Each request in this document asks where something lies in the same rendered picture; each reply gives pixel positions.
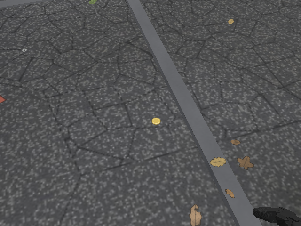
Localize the right robot hand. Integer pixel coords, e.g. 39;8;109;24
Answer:
253;206;301;226

